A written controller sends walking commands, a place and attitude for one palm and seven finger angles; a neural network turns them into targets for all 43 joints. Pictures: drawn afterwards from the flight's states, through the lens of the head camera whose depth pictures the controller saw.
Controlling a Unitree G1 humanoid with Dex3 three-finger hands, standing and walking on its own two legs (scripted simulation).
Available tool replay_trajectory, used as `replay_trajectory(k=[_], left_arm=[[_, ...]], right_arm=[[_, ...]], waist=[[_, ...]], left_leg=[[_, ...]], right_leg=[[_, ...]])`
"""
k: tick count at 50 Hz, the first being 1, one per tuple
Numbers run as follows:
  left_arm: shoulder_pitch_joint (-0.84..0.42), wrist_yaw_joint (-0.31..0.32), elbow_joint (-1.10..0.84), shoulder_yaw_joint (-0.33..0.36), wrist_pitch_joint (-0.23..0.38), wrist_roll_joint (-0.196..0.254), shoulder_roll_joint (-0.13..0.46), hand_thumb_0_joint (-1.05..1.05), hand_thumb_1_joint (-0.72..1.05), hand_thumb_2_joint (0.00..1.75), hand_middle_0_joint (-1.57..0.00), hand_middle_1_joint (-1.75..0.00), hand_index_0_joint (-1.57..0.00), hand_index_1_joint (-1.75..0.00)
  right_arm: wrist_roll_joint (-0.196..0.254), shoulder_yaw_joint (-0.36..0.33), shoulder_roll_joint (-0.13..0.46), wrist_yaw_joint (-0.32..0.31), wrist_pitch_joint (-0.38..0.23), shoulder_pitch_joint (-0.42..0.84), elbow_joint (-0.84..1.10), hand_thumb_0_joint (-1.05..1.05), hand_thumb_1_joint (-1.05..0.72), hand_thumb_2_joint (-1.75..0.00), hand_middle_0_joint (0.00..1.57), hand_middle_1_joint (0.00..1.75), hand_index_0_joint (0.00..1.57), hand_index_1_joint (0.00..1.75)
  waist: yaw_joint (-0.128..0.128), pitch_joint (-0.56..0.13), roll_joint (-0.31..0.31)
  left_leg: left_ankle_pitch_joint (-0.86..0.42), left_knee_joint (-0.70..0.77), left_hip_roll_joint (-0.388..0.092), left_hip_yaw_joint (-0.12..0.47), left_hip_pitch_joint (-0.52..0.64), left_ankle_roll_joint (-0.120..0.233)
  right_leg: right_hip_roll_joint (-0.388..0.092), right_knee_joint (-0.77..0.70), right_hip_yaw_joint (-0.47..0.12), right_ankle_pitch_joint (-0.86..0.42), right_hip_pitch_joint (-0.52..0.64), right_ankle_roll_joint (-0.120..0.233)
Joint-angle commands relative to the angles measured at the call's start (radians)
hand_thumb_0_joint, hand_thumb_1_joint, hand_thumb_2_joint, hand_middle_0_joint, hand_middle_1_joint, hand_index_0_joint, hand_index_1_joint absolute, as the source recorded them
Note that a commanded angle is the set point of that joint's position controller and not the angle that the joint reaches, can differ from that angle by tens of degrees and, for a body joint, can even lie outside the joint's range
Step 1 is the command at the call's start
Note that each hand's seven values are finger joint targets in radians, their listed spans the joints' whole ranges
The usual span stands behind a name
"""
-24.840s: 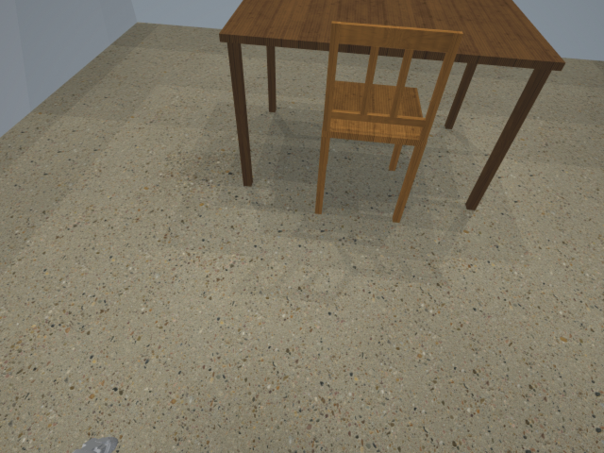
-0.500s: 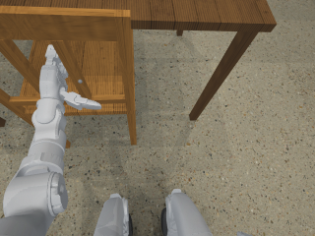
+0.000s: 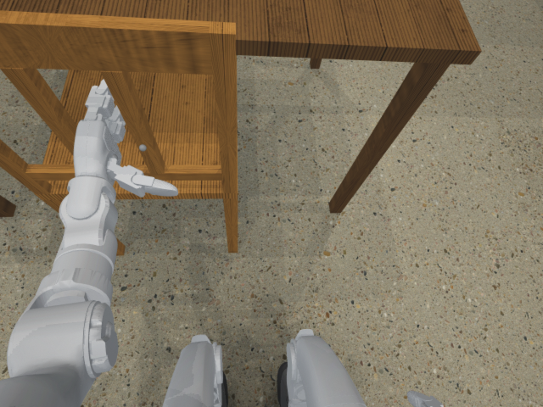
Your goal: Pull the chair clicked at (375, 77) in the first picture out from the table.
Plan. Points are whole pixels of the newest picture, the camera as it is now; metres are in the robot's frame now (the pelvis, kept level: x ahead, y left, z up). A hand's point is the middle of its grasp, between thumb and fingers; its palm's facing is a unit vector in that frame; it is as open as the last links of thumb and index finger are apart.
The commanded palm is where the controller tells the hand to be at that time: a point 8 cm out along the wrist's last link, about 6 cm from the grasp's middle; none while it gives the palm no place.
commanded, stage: hook a spindle and tug to test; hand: left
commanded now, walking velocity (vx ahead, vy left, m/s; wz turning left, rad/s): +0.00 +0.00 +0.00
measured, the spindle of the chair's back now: (64, 127) +0.52 +0.28 +0.01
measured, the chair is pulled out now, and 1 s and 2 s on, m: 0.00 0.01 0.10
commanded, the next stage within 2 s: step backward, pulling the chair out in 1.32 s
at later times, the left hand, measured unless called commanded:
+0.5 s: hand (150, 140) +0.49 +0.15 +0.02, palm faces +0.00 -1.00 -0.04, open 9.2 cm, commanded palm +0.47 +0.20 +0.03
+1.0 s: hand (146, 149) +0.48 +0.16 +0.02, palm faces +0.00 -1.00 -0.02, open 5.5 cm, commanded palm +0.44 +0.20 +0.03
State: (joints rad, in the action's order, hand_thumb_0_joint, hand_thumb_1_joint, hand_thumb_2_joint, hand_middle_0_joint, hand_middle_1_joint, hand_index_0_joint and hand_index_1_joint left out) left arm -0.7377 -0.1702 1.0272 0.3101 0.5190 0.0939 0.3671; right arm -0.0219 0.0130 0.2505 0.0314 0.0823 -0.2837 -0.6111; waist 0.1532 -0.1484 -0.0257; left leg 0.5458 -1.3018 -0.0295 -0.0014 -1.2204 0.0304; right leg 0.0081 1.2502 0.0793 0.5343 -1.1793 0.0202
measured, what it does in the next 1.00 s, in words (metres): stands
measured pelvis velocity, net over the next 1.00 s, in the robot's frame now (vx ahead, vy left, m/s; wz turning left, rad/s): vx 0.02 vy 0.00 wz -0.02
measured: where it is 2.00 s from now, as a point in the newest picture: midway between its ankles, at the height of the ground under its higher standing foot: outside the picture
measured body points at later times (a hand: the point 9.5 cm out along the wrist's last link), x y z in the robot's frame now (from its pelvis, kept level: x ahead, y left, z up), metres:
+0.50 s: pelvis +0.00 +0.00 +0.00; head +0.16 +0.02 +0.42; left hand +0.49 +0.21 +0.03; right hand +0.03 -0.26 -0.12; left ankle +0.03 +0.10 -0.62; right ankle +0.03 -0.11 -0.62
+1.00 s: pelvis +0.02 +0.00 +0.01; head +0.17 +0.02 +0.43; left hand +0.47 +0.21 +0.03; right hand +0.07 -0.26 -0.11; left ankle +0.03 +0.10 -0.62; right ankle +0.03 -0.11 -0.62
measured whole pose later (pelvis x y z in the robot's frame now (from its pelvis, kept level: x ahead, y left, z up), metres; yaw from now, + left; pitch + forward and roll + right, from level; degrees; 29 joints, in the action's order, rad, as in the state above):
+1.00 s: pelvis +0.02 +0.00 +0.01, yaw -1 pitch +27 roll -3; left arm -0.59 -0.14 0.84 0.30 0.48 0.12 0.33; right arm -0.01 0.01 0.24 0.05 0.09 -0.29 -0.58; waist 0.15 -0.16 -0.03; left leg 0.56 -1.26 -0.04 -0.03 -1.17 0.04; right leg 0.02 1.21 0.05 0.54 -1.14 0.01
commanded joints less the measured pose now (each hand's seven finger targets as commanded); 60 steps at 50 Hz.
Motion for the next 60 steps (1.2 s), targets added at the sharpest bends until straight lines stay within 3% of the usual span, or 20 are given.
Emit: replay_trajectory(k=[1, 3, 6, 9, 11, 13, 16, 24, 26, 31, 34, 35, 38, 39, 42, 45, 52, 54, 56, 60], left_arm=[[-0.425, 0.018, -0.222, 0.02, 0.075, 0.0, 0.187, 0.0, -0.5, 0.3, -0.24, -0.63, -0.24, -0.63], [-0.443, 0.024, -0.23, -0.01, 0.078, 0.0, 0.149, 0.0, -0.5, 0.3, -0.27, -0.74, -0.27, -0.74], [-0.408, 0.035, -0.203, 0.022, 0.068, -0.007, 0.186, 0.0, -0.5, 0.3, -0.32, -0.9, -0.32, -0.9], [-0.422, 0.044, -0.178, 0.025, 0.059, -0.013, 0.184, 0.0, -0.33, 0.37, -0.38, -1.07, -0.38, -1.07], [-0.415, 0.048, -0.21, 0.042, 0.064, -0.016, 0.209, 0.0, -0.22, 0.42, -0.41, -1.18, -0.41, -1.18], [-0.426, 0.048, -0.195, 0.022, 0.061, -0.011, 0.18, 0.0, -0.11, 0.47, -0.45, -1.29, -0.45, -1.29], [-0.422, 0.053, -0.201, 0.027, 0.066, -0.014, 0.182, 0.0, 0.06, 0.54, -0.5, -1.45, -0.5, -1.45], [-0.447, 0.045, -0.196, 0.019, 0.061, -0.01, 0.181, 0.0, 0.51, 0.73, -0.5, -1.45, -0.5, -1.45], [-0.409, 0.04, -0.207, 0.052, 0.06, -0.005, 0.219, 0.0, 0.62, 0.78, -0.5, -1.45, -0.5, -1.45], [-0.355, 0.027, -0.231, 0.033, 0.053, 0.008, 0.186, 0.0, 0.9, 0.9, -0.5, -1.45, -0.5, -1.45], [-0.32, 0.029, -0.271, 0.067, 0.057, 0.01, 0.224, 0.0, 0.9, 0.9, -0.5, -1.45, -0.5, -1.45], [-0.279, 0.025, -0.285, 0.052, 0.056, 0.015, 0.199, 0.0, 0.9, 0.9, -0.5, -1.45, -0.5, -1.45], [-0.248, 0.025, -0.287, 0.044, 0.052, 0.019, 0.189, 0.0, 0.9, 0.9, -0.5, -1.45, -0.5, -1.45], [-0.24, 0.03, -0.304, 0.061, 0.058, 0.009, 0.216, 0.0, 0.9, 0.9, -0.5, -1.45, -0.5, -1.45], [-0.179, 0.028, -0.35, 0.023, 0.054, 0.016, 0.158, 0.0, 0.9, 0.9, -0.5, -1.45, -0.5, -1.45], [-0.126, 0.026, -0.379, 0.028, 0.048, 0.025, 0.163, 0.0, 0.9, 0.9, -0.5, -1.45, -0.5, -1.45], [-0.073, 0.028, -0.438, -0.026, 0.033, 0.038, 0.093, 0.0, 0.9, 0.9, -0.5, -1.45, -0.5, -1.45], [-0.087, 0.031, -0.466, -0.044, 0.037, 0.038, 0.077, 0.0, 0.9, 0.9, -0.5, -1.45, -0.5, -1.45], [-0.035, 0.031, -0.47, -0.058, 0.032, 0.044, 0.054, 0.0, 0.9, 0.9, -0.5, -1.45, -0.5, -1.45], [-0.017, 0.03, -0.471, -0.052, 0.025, 0.047, 0.058, 0.0, 0.9, 0.9, -0.5, -1.45, -0.5, -1.45]], right_arm=[[-0.008, -0.059, 0.176, -0.018, -0.011, -0.152, 0.055, 0.0, -0.9, -0.9, 0.2, 0.3, 0.2, 0.3], [-0.01, -0.061, 0.173, -0.015, -0.011, -0.153, 0.052, 0.0, -0.9, -0.9, 0.2, 0.3, 0.2, 0.3], [-0.01, -0.058, 0.176, -0.014, -0.005, -0.151, 0.057, 0.0, -0.9, -0.9, 0.2, 0.3, 0.2, 0.3], [-0.011, -0.056, 0.179, -0.014, -0.001, -0.158, 0.057, 0.0, -0.9, -0.9, 0.2, 0.3, 0.2, 0.3], [-0.011, -0.056, 0.177, -0.014, 0.001, -0.156, 0.066, 0.0, -0.9, -0.9, 0.2, 0.3, 0.2, 0.3], [-0.012, -0.054, 0.174, -0.012, 0.001, -0.161, 0.062, 0.0, -0.9, -0.9, 0.2, 0.3, 0.2, 0.3], [-0.012, -0.056, 0.174, -0.011, 0.002, -0.16, 0.063, 0.0, -0.9, -0.9, 0.2, 0.3, 0.2, 0.3], [-0.012, -0.056, 0.175, -0.012, 0.003, -0.175, 0.049, 0.0, -0.9, -0.9, 0.2, 0.3, 0.2, 0.3], [-0.011, -0.056, 0.175, -0.013, 0.003, -0.176, 0.057, 0.0, -0.9, -0.9, 0.2, 0.3, 0.2, 0.3], [-0.007, -0.056, 0.169, -0.011, 0.005, -0.166, 0.064, 0.0, -0.9, -0.9, 0.2, 0.3, 0.2, 0.3], [-0.008, -0.059, 0.171, -0.011, 0.002, -0.167, 0.072, 0.0, -0.9, -0.9, 0.2, 0.3, 0.2, 0.3], [-0.005, -0.058, 0.166, -0.009, 0.002, -0.157, 0.082, 0.0, -0.9, -0.9, 0.2, 0.3, 0.2, 0.3], [-0.004, -0.057, 0.167, -0.006, 0.0, -0.153, 0.082, 0.0, -0.9, -0.9, 0.2, 0.3, 0.2, 0.3], [-0.005, -0.058, 0.169, -0.005, 0.001, -0.153, 0.084, 0.0, -0.9, -0.9, 0.2, 0.3, 0.2, 0.3], [-0.002, -0.062, 0.161, 0.001, 0.001, -0.143, 0.096, 0.0, -0.9, -0.9, 0.2, 0.3, 0.2, 0.3], [0.002, -0.065, 0.163, 0.002, -0.001, -0.14, 0.101, 0.0, -0.9, -0.9, 0.2, 0.3, 0.2, 0.3], [0.008, -0.073, 0.158, 0.0, -0.014, -0.129, 0.096, 0.0, -0.9, -0.9, 0.2, 0.3, 0.2, 0.3], [0.007, -0.074, 0.157, 0.0, -0.02, -0.127, 0.09, 0.0, -0.9, -0.9, 0.2, 0.3, 0.2, 0.3], [0.009, -0.076, 0.155, 0.001, -0.024, -0.121, 0.093, 0.0, -0.9, -0.9, 0.2, 0.3, 0.2, 0.3], [0.011, -0.076, 0.155, -0.003, -0.033, -0.112, 0.085, 0.0, -0.9, -0.9, 0.2, 0.3, 0.2, 0.3]], waist=[[0.022, -0.518, -0.127], [0.037, -0.524, -0.14], [0.021, -0.518, -0.118], [0.032, -0.498, -0.089], [0.016, -0.539, -0.117], [0.033, -0.518, -0.101], [0.026, -0.528, -0.104], [0.041, -0.516, -0.095], [0.021, -0.548, -0.094], [0.015, -0.535, -0.095], [-0.003, -0.56, -0.111], [-0.014, -0.566, -0.117], [-0.004, -0.517, -0.088], [-0.014, -0.523, -0.092], [-0.017, -0.533, -0.104], [-0.032, -0.536, -0.108], [-0.017, -0.508, -0.064], [-0.018, -0.513, -0.107], [-0.025, -0.516, -0.09], [-0.027, -0.497, -0.076]], left_leg=[[-0.371, 0.134, 0.012, 0.075, 0.424, -0.008], [-0.389, 0.131, 0.008, 0.082, 0.457, -0.009], [-0.372, 0.132, 0.012, 0.075, 0.413, -0.009], [-0.358, 0.132, 0.01, 0.077, 0.391, -0.005], [-0.378, 0.129, 0.012, 0.07, 0.4, -0.007], [-0.375, 0.13, 0.01, 0.074, 0.396, -0.005], [-0.368, 0.129, 0.01, 0.072, 0.396, -0.006], [-0.371, 0.125, 0.01, 0.069, 0.387, -0.001], [-0.387, 0.126, 0.014, 0.062, 0.376, 0.0], [-0.415, 0.135, 0.012, 0.06, 0.396, -0.003], [-0.44, 0.138, 0.011, 0.053, 0.407, -0.005], [-0.447, 0.143, 0.015, 0.049, 0.408, -0.006], [-0.428, 0.147, 0.011, 0.051, 0.389, -0.005], [-0.44, 0.148, 0.01, 0.051, 0.393, -0.006], [-0.48, 0.154, 0.009, 0.046, 0.428, -0.009], [-0.5, 0.161, 0.007, 0.049, 0.441, -0.014], [-0.518, 0.164, 0.003, 0.048, 0.455, -0.013], [-0.548, 0.164, 0.0, 0.057, 0.491, -0.018], [-0.557, 0.165, 0.0, 0.055, 0.498, -0.02], [-0.548, 0.163, 0.003, 0.053, 0.48, -0.019]], right_leg=[[0.017, -0.143, -0.049, -0.277, 0.176, 0.008], [0.017, -0.14, -0.043, -0.278, 0.143, 0.008], [0.017, -0.143, -0.049, -0.282, 0.183, 0.007], [0.018, -0.141, -0.046, -0.272, 0.172, 0.004], [0.017, -0.135, -0.052, -0.295, 0.199, 0.006], [0.019, -0.139, -0.05, -0.294, 0.19, 0.005], [0.019, -0.141, -0.051, -0.287, 0.191, 0.004], [0.02, -0.147, -0.053, -0.3, 0.195, 0.002], [0.021, -0.145, -0.06, -0.33, 0.245, 0.004], [0.021, -0.151, -0.056, -0.355, 0.25, 0.003], [0.02, -0.147, -0.06, -0.385, 0.278, 0.005], [0.02, -0.15, -0.062, -0.395, 0.296, 0.006], [0.022, -0.152, -0.059, -0.382, 0.282, 0.005], [0.021, -0.148, -0.059, -0.391, 0.287, 0.005], [0.021, -0.153, -0.058, -0.422, 0.297, 0.005], [0.022, -0.149, -0.055, -0.433, 0.305, 0.006], [0.021, -0.159, -0.051, -0.448, 0.302, 0.001], [0.018, -0.151, -0.044, -0.441, 0.268, 0.003], [0.019, -0.158, -0.043, -0.446, 0.278, 0.003], [0.017, -0.156, -0.042, -0.452, 0.283, 0.003]])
